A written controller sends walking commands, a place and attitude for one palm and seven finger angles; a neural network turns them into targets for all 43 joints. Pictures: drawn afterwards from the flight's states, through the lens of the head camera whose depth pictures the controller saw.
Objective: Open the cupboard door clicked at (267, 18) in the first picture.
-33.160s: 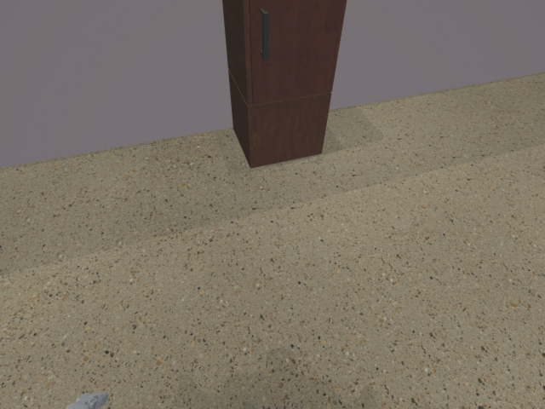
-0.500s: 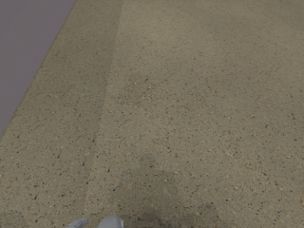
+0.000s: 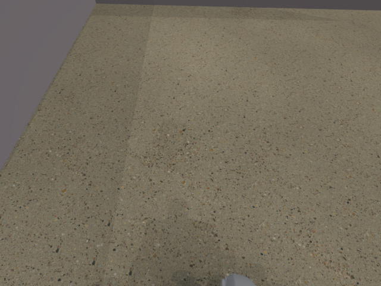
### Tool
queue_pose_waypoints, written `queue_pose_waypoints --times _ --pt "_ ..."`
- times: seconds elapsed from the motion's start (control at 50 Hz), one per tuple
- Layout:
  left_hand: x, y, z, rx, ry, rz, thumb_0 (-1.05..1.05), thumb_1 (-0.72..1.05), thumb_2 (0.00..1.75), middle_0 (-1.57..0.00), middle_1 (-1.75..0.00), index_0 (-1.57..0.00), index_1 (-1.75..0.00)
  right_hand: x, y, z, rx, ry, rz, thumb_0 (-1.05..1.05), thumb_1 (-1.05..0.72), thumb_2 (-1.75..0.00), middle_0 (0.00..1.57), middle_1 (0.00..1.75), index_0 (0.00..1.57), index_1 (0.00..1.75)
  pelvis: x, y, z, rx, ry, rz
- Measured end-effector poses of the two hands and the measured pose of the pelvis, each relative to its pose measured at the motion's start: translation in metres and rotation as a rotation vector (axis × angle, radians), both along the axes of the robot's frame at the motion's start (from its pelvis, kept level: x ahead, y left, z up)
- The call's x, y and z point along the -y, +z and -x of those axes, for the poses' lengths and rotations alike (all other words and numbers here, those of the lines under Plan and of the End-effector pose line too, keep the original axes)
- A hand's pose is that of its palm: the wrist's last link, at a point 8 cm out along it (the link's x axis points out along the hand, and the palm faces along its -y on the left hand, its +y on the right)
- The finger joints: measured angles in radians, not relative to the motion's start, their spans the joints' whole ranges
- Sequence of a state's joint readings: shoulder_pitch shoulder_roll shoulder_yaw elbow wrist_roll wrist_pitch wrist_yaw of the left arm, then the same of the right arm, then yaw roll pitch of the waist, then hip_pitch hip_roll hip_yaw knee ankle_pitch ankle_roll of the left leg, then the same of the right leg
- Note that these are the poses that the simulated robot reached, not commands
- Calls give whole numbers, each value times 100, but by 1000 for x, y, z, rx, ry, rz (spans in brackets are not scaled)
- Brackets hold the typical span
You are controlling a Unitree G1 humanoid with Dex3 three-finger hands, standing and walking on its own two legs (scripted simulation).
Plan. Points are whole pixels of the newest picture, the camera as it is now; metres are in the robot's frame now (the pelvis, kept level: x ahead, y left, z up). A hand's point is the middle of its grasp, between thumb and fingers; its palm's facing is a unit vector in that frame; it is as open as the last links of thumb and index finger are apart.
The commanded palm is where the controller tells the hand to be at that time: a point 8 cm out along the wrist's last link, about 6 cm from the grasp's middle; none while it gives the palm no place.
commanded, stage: turn to face it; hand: left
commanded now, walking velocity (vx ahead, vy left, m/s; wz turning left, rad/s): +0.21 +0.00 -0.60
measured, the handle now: out of the picture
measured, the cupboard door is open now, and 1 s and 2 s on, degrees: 43 43 43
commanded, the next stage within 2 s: none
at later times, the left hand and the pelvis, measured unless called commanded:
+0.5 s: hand (152, 227) +0.28 +0.13 -0.17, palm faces +0.12 -0.98 -0.15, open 7.2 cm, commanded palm none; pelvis +0.18 -0.04 -0.01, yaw +8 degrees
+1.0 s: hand (142, 241) +0.24 +0.15 -0.15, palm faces +0.41 -0.85 -0.34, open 7.4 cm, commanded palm none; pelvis +0.24 -0.09 -0.01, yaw +25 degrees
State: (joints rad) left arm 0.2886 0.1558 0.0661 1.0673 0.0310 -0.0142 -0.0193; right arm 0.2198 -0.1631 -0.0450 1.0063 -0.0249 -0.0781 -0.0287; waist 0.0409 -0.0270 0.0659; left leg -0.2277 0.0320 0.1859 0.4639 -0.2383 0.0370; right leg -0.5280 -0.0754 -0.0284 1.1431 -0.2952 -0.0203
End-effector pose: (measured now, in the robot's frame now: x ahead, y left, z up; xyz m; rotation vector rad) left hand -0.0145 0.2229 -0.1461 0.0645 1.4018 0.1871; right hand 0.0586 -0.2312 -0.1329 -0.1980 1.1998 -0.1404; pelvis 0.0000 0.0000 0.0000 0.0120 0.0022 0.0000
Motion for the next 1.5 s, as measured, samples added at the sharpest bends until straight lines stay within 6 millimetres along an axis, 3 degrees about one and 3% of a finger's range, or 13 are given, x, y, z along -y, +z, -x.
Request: queue_pose_waypoints --times 0.12,0.22,0.28,0.34,0.46,0.56,0.66,0.84,1.02,1.14,1.26,1.36,1.5 --pt "-4 14 -133 120 -135 -54 1 93 90 -19 -30 -20 -30 22 -3 32 -180 -125 -5 -1 -94 -89 20 30 20 30 13 3 -54 -7 -59 -1" --pt "13 11 -236 242 -227 -115 0 93 90 -19 -30 -20 -30 35 -20 44 -333 -195 -46 0 -92 -89 20 30 20 30 40 -15 -105 -8 -45 -18" --pt "28 15 -268 299 -217 -116 0 92 90 -19 -30 -20 -30 39 -23 30 -397 -197 -58 0 -92 -89 19 30 20 30 47 -14 -123 2 -4 -3" --pt "41 19 -280 312 -176 -95 0 92 90 -19 -30 -20 -30 42 -17 -7 -380 -164 -57 0 -92 -89 19 30 20 30 50 -7 -139 3 35 -4" --pt "51 8 -278 284 -58 -28 -1 92 90 -20 -30 -20 -30 40 -8 -109 -224 -53 -43 0 -91 -90 19 30 20 30 47 -2 -167 -5 111 0" --pt "26 -17 -271 259 46 -16 -2 92 90 -20 -30 -20 -30 31 -13 -193 -84 68 6 0 -91 -90 19 30 20 30 32 -20 -188 -8 171 38" --pt "1 -15 -257 177 106 -68 -1 92 90 -20 -30 -20 -30 27 -4 -246 -10 150 42 0 -91 -89 20 30 20 30 31 -16 -200 -33 218 31" --pt "-5 19 -246 169 204 -178 0 91 90 -19 -30 -20 -30 46 -2 -304 -15 273 26 0 -91 -89 20 30 20 30 54 -4 -223 -37 311 24" --pt "46 32 -218 149 314 -236 0 91 90 -19 -30 -20 -30 70 -18 -369 -42 385 1 0 -91 -89 20 30 20 30 92 -6 -244 -20 449 -17" --pt "88 30 -192 86 415 -171 0 91 90 -20 -30 -20 -30 49 -4 -410 -23 490 -20 0 -91 -90 19 30 20 30 101 4 -256 -29 536 -42" --pt "111 13 -158 50 545 -118 0 90 90 -20 -30 -20 -30 2 1 -444 22 637 -27 0 -91 -90 19 30 20 30 99 -1 -258 -26 626 -32" --pt "108 -10 -127 8 637 -99 0 90 90 -20 -30 -20 -30 -36 0 -460 108 739 -27 0 -91 -90 19 30 20 30 91 -17 -255 -15 698 -14" --pt "87 9 -137 76 703 -175 0 91 90 -20 -30 -20 -30 -30 2 -452 43 803 2 0 -91 -89 20 30 20 30 100 -7 -262 -6 776 6"
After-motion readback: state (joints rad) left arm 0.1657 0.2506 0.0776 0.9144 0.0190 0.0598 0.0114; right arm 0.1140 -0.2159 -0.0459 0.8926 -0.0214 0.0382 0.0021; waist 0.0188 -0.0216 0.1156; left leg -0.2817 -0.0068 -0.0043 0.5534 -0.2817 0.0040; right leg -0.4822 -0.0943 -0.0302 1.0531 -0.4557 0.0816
